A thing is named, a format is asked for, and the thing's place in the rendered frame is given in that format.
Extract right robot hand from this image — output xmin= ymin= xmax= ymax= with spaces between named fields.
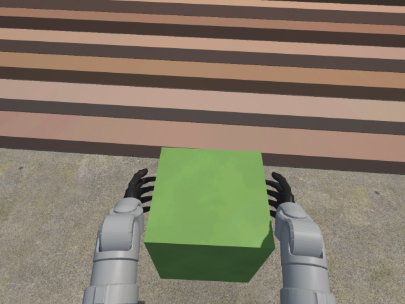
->
xmin=265 ymin=172 xmax=295 ymax=218

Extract robot left forearm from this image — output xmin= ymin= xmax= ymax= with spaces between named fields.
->
xmin=82 ymin=198 xmax=144 ymax=304

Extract left robot hand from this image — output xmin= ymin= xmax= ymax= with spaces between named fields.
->
xmin=124 ymin=168 xmax=156 ymax=213

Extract carton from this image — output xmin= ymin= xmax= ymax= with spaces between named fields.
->
xmin=144 ymin=147 xmax=275 ymax=282

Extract robot right forearm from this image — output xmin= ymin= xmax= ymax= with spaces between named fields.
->
xmin=274 ymin=202 xmax=337 ymax=304

